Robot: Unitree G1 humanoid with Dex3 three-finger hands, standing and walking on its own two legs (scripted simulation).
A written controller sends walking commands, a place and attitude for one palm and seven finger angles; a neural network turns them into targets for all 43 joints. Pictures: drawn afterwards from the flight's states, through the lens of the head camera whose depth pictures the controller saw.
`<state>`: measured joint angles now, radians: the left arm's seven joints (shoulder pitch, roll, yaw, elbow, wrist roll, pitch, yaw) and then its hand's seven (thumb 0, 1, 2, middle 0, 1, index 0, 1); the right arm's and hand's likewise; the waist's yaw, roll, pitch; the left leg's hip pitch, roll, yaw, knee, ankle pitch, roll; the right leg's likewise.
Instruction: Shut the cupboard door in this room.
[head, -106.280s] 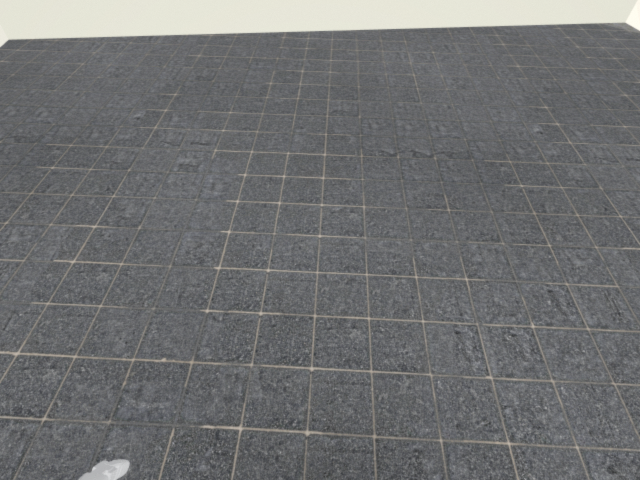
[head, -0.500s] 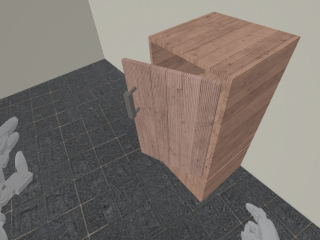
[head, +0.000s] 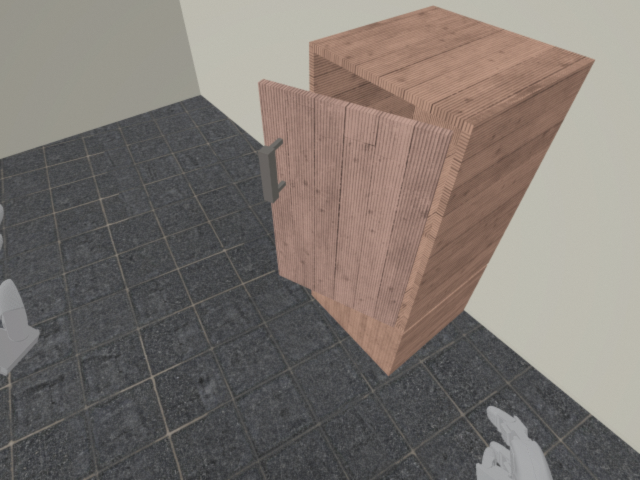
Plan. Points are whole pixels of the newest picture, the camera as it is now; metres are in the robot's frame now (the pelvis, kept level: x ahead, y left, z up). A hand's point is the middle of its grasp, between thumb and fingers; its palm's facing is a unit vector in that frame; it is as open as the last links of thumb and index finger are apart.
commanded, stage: step back with the hand held close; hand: left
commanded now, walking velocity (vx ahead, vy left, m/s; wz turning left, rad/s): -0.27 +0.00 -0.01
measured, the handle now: (274, 170) +0.70 +0.14 -0.03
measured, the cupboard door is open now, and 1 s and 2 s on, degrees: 23 23 23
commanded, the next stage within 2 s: stop stepping back and stand still in 0.76 s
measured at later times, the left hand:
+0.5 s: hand out of the picture +0.11 +0.27 +0.18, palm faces +0.47 -0.76 -0.44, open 7.4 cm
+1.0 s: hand out of the picture -0.01 +0.36 +0.18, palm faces +0.52 -0.81 -0.27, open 7.4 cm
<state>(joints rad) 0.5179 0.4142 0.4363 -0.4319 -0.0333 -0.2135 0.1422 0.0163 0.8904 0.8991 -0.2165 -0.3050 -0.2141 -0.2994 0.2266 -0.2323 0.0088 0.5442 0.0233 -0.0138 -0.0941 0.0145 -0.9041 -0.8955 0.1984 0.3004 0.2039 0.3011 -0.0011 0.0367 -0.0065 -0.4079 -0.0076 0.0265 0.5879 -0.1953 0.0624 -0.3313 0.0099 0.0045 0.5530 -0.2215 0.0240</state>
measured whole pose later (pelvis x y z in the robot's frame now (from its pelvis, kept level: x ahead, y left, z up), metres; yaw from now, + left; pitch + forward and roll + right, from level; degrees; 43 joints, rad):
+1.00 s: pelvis -0.21 +0.08 -0.02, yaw +1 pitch -3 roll -7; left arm 0.38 0.40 0.42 -0.51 -0.04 -0.24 0.16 0.01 0.89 0.90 -0.22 -0.31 -0.21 -0.30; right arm 0.21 -0.19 0.01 0.66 -0.01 -0.10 -0.07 0.01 -0.90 -0.90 0.20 0.30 0.21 0.30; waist 0.03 0.00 0.01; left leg -0.52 0.04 0.06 0.67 -0.13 0.06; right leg -0.40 0.04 0.04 0.88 -0.48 0.02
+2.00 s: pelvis -0.42 +0.21 -0.01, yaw -4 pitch -1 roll +0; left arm 0.47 0.38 0.40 -0.53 -0.04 -0.18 0.19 0.02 0.89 0.90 -0.21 -0.30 -0.21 -0.30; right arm 0.27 -0.24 -0.03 0.64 0.00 -0.08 -0.11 0.02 -0.91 -0.90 0.20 0.30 0.20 0.30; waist -0.01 -0.05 -0.02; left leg -0.35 0.09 0.11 0.62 -0.27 0.01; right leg -0.17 -0.04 -0.09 0.67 -0.47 -0.02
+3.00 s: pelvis -0.41 +0.23 +0.01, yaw -6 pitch -1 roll +0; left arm 0.27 0.17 -0.03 0.83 0.01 0.07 0.00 0.01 0.92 0.90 -0.20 -0.30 -0.20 -0.30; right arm 0.20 -0.25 0.03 0.87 -0.02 0.02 0.01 0.01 -0.91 -0.90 0.20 0.30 0.20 0.30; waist -0.03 0.00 0.02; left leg -0.29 0.00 0.08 0.54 -0.24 0.03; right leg -0.22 -0.04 -0.05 0.54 -0.31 0.02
